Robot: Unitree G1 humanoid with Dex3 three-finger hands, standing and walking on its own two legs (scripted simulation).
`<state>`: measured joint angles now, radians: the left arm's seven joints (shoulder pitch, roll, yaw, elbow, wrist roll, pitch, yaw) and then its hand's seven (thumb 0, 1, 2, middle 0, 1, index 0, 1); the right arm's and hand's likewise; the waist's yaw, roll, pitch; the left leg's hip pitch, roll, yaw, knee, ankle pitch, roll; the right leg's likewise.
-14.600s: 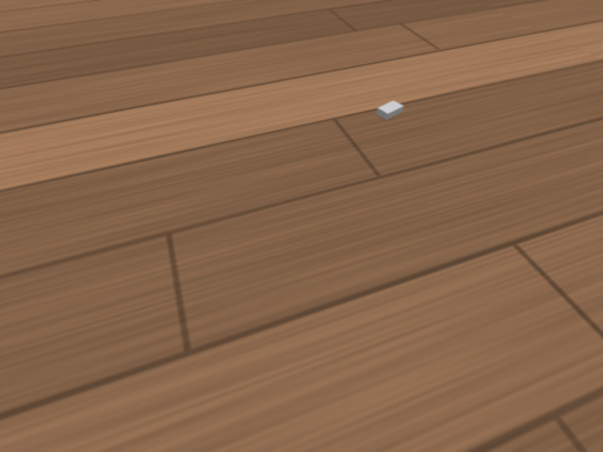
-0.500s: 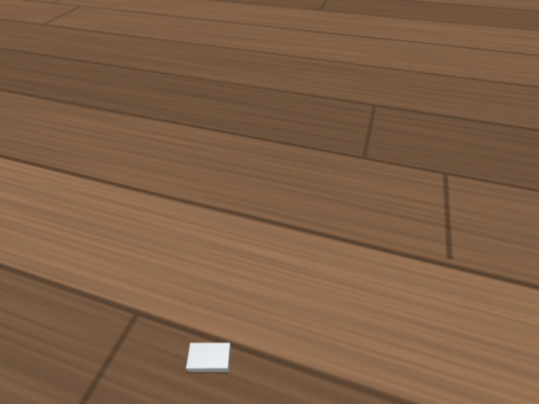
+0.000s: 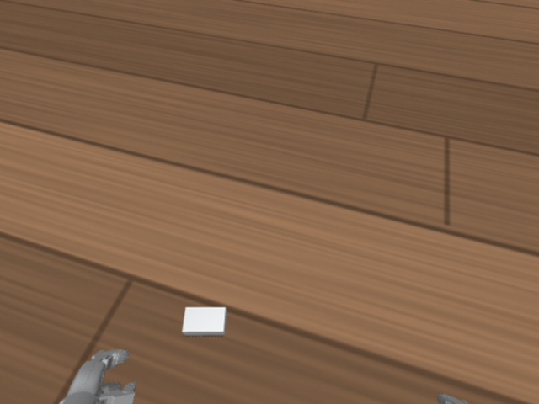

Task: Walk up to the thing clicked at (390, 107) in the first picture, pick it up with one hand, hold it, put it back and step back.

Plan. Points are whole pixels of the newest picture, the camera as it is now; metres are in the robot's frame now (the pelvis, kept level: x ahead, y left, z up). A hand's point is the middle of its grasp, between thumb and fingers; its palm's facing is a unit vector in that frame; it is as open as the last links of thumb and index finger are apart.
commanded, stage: rise first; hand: left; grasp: from above
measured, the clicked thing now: (205, 321) +0.45 +0.26 -0.74
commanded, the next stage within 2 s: none
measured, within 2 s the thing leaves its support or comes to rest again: neither
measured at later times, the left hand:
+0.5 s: hand out of the picture +0.14 +0.27 -0.20, palm faces -0.15 -0.88 -0.45, open 13.2 cm
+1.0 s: hand (138, 395) +0.18 +0.29 -0.32, palm faces -0.39 -0.66 -0.65, open 13.2 cm
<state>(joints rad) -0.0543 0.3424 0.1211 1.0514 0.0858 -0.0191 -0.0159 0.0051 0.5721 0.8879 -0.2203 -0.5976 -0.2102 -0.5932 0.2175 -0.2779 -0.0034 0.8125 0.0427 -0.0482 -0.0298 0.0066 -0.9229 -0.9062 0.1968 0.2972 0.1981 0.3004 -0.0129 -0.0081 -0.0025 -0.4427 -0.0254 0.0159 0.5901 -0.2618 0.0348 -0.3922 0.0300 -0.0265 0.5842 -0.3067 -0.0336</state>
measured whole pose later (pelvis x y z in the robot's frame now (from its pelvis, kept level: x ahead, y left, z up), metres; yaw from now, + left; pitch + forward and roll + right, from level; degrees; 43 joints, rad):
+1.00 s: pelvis -0.04 +0.00 -0.18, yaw -1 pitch +28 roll -2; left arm -0.01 0.46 0.13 0.66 0.50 -0.04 0.02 0.00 -0.40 0.80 -0.30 -0.91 -0.29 -0.91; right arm 0.13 -0.31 -0.02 0.60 0.02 -0.22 0.02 0.01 -0.96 -0.92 0.20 0.30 0.20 0.30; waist -0.02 0.00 -0.19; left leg -1.47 0.00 0.01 1.59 -0.62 0.05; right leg -1.40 0.03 -0.07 1.58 -0.68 -0.04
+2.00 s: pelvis -0.09 +0.01 -0.41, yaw -10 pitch +34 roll -10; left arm -0.86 0.85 0.16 1.36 1.29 -0.37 0.37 0.00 -0.36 0.87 -0.25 -0.82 -0.24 -0.82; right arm 0.09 -0.27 0.07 0.76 -0.13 -0.02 0.12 0.00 -0.91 -0.91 0.20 0.30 0.20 0.30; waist -0.15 -0.03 -0.06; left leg -2.29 0.07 -0.06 2.32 -0.65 0.09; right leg -2.17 0.05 -0.20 2.25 -0.69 -0.05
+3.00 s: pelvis -0.09 +0.01 -0.44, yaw -14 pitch +31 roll -12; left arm -0.92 0.99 0.19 1.44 1.27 -0.35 0.39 0.00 -0.54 1.01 -0.10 -0.98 -0.08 -0.99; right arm 0.10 -0.28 0.17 0.71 -0.16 -0.05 0.14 0.00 -0.92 -0.91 0.20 0.30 0.20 0.30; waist -0.22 -0.07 0.05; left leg -2.35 0.09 -0.13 2.45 -0.68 0.09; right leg -2.21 0.07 -0.27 2.33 -0.69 -0.06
